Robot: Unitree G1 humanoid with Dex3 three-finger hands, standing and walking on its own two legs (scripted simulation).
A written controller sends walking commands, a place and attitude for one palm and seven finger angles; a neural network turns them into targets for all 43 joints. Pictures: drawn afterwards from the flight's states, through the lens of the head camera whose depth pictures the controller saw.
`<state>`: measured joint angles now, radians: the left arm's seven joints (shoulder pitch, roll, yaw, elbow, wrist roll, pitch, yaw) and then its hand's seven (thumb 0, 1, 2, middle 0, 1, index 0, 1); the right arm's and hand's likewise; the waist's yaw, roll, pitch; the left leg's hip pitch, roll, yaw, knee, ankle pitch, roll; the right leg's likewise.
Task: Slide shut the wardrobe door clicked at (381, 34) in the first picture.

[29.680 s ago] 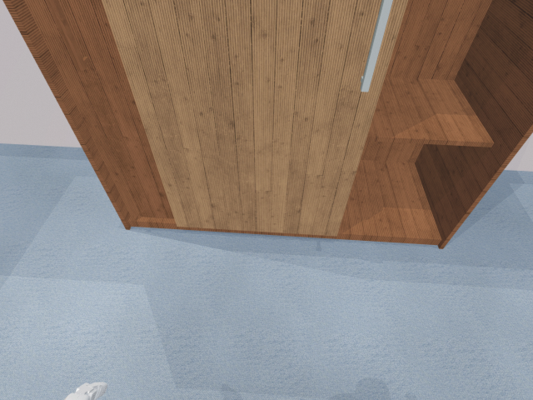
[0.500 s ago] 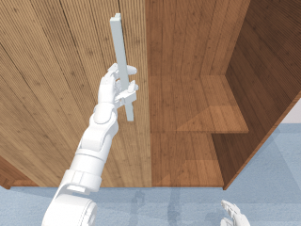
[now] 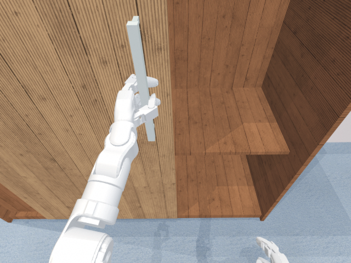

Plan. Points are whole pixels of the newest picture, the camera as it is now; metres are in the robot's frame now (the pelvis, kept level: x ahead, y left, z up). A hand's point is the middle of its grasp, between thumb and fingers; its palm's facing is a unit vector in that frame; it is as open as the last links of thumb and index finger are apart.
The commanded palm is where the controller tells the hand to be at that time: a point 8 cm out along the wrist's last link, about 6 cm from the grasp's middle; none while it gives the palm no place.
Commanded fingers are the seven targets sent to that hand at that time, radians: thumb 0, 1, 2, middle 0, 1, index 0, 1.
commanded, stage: grip the handle and tug to test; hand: left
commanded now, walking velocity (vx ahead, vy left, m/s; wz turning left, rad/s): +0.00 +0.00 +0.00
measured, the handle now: (145, 89) +0.46 +0.10 +0.18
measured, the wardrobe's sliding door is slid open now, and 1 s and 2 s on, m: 0.47 0.47 0.47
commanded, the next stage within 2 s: tug the door sideways, standing still in 0.22 s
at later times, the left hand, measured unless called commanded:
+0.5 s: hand (154, 109) +0.40 +0.07 +0.16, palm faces +0.01 -1.00 -0.01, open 5.8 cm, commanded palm +0.38 +0.11 +0.16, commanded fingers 0.00 0.90 0.90 -0.45 -1.40 -0.45 -1.40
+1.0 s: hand (155, 108) +0.41 +0.07 +0.16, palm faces +0.08 -1.00 -0.04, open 5.6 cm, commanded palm +0.38 +0.07 +0.16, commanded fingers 0.00 0.90 0.90 -0.45 -1.40 -0.45 -1.40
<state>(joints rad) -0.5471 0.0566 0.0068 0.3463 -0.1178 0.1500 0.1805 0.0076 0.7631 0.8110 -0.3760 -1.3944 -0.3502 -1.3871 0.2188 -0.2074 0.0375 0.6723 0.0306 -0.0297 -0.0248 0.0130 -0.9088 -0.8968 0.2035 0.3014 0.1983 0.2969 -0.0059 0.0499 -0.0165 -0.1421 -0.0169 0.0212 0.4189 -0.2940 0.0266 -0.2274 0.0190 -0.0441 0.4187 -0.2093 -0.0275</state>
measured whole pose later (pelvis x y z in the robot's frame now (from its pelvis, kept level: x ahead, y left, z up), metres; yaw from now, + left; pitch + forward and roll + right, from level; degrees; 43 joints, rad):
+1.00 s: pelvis +0.01 +0.00 +0.00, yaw +4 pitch +2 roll -1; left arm -0.61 -0.01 -0.10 0.36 -0.09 0.17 0.26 0.01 0.79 0.82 -0.37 -1.40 -0.29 -1.40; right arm 0.20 -0.19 0.03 0.69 0.02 0.03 0.01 0.01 -0.91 -0.90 0.20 0.30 0.20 0.30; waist 0.03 0.06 0.00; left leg -0.18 -0.04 -0.03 0.47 -0.32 0.03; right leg -0.24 -0.01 -0.10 0.47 -0.25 -0.02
